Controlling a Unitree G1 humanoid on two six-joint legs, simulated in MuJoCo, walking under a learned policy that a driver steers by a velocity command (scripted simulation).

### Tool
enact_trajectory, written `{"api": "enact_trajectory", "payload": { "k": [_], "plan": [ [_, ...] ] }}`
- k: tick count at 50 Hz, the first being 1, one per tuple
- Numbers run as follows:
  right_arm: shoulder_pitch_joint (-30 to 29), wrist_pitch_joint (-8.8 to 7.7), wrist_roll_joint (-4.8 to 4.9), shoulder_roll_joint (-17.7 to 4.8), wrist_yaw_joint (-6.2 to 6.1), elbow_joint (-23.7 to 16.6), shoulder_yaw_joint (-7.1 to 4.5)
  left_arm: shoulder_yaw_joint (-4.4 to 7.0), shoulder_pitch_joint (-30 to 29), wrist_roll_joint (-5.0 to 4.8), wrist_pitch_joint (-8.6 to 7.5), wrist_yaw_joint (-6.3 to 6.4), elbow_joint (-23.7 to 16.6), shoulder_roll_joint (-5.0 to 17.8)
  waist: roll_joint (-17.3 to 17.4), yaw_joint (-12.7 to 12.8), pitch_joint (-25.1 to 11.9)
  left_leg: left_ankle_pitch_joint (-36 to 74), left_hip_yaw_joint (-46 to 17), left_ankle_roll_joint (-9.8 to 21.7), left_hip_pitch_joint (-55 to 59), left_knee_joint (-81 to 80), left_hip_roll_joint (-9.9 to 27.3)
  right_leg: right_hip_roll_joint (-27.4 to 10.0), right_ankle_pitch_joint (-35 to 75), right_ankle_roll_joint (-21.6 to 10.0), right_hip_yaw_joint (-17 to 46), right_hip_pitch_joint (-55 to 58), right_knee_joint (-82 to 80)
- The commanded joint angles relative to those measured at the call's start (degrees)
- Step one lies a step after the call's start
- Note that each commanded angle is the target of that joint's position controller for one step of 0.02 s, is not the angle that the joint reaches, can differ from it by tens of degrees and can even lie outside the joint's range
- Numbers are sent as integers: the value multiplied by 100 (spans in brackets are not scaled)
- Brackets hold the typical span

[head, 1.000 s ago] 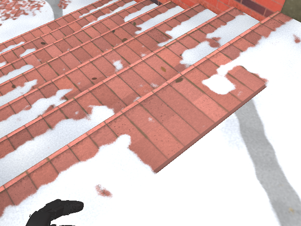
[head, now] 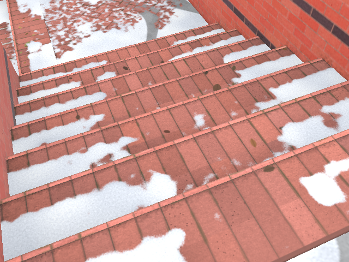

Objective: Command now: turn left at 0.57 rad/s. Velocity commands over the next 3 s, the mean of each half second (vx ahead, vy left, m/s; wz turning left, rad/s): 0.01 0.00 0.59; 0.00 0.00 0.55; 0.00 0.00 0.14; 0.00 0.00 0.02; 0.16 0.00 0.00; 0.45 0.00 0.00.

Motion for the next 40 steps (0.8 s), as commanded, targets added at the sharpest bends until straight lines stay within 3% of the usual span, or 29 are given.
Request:
{"api": "enact_trajectory", "payload": {
  "k": [1, 2, 3, 4, 5, 7, 9, 12, 17, 21, 23, 24, 25, 26, 27, 28, 29, 31, 33, 40],
  "plan": [
    [248, -84, 77, -175, -35, -427, -47, 271, 522, 116, -172, 126, -312, 1147, -809, 61, -550, -1724, -523, -39, -438, 886, 386, -1754, 21, -550, 1646, 1277, -2012],
    [110, -100, 23, -459, -89, -510, -127, 348, 44, 181, -120, 89, -469, 1493, -1508, 65, -144, -2561, 594, -196, -1277, 1948, -230, -2545, 1261, -1227, 2598, 669, -2058],
    [41, -101, -96, -807, -90, -420, -211, 289, 168, 172, -102, 52, -457, 1117, -818, 100, -211, -2392, 505, -259, -1048, 2877, 269, -2448, 2186, -1439, 2144, 594, -1763],
    [136, -83, -74, -772, -52, -306, -233, 191, -22, 113, -103, 32, -492, 767, -569, -38, -206, -2094, 521, -283, -964, 3250, 313, -2052, 2690, -1322, 1483, 562, -1578],
    [280, -34, -56, -697, -23, -216, -224, 155, -161, 112, -90, 15, -540, 654, -590, -117, -206, -1836, 605, -352, -942, 3582, 331, -1697, 3068, -1159, 897, 637, -1465],
    [325, 48, -24, -625, 73, -175, -189, 157, -108, 119, -88, 37, -594, 641, -969, -40, -306, -1613, 784, -490, -1126, 3939, 381, -1407, 3635, -1082, 323, 1004, -1295],
    [17, 84, 33, -566, 130, -288, -147, 195, 203, 137, -75, 20, -551, 680, -964, 175, -324, -1537, 896, -601, -1303, 3765, 447, -1440, 3698, -1136, 182, 1370, -1227],
    [-326, 123, 43, -479, 176, -422, -89, 280, 579, 126, -70, 15, -457, 815, -1010, 402, -332, -1613, 960, -665, -1376, 3235, 572, -1675, 3600, -1260, 193, 1776, -1182],
    [-570, 143, 96, -335, 235, -586, 6, 371, 514, 169, -77, -89, -451, 962, -1110, 437, -336, -1779, 1305, -490, -489, 2081, 758, -1828, 3322, -1255, -160, 1354, -1093],
    [-537, 91, 141, -350, 231, -687, 26, 443, 474, 160, -35, -162, -415, 1110, -1211, 403, -419, -1729, 1601, -251, 181, 1116, 705, -1934, 3253, -1131, -334, 1130, -772],
    [-244, -4, 80, -300, 187, -616, 40, 468, 379, 75, 11, -170, -374, 1146, -910, 134, -469, -728, 1657, -80, 981, -231, 614, -1815, 2614, -739, -664, 717, -184],
    [-89, -85, -1, -534, 120, -570, -7, 457, 605, 92, 34, -182, -313, 1039, -234, 83, -515, -294, 926, 29, 1620, -952, 925, -1579, 1650, -364, -982, 97, 572],
    [-43, -171, -30, -1187, 57, -689, -105, 330, 866, 217, 100, -217, -492, 488, 1403, 337, -524, 1315, -1287, 388, 2280, -1108, 2659, -873, -1462, 95, -1459, -1350, 2158],
    [426, -166, 38, -1637, 62, -663, -277, 301, 132, 177, 202, -119, -806, 612, 1434, -234, -406, 2738, -1841, 1347, 1674, -963, 3167, -267, -1818, 148, -702, -1817, 2802],
    [410, -149, 56, -1302, 53, -566, -197, 337, 13, 135, 248, -105, -760, 752, 770, -100, -160, 2542, -1368, 1428, 1619, -953, 2845, -452, -1412, 155, -375, -1902, 3217],
    [-3, -128, 111, -930, 22, -631, -105, 351, 94, 107, 212, -127, -687, 765, 663, 109, 76, 2285, -920, 1282, 1358, -976, 2439, -483, -923, 132, -272, -1868, 3274],
    [-350, -92, 97, -835, -28, -680, -76, 365, 195, 141, 140, -158, -593, 793, 560, 292, 119, 2009, -656, 1035, 1272, -1001, 2064, -530, -531, 168, -170, -1780, 3083],
    [-418, -103, 138, -798, -62, -715, -58, 413, 443, 216, 146, -224, -471, 915, 567, 364, -194, 2315, -481, 974, 1419, -933, 1828, -410, -165, 255, -253, -1595, 3189],
    [-251, -129, 136, -843, -46, -669, -82, 398, 454, 179, 173, -248, -473, 842, 427, 332, -348, 2164, -557, 977, 1511, -913, 1788, -348, -73, 295, -238, -1582, 3109],
    [166, -165, 71, -911, -67, -557, -158, 319, -59, 197, 172, -223, -677, 739, 556, 86, -268, 973, -1325, 1131, 1567, -957, 1796, -230, -126, 228, -86, -1647, 2070]
  ]
}}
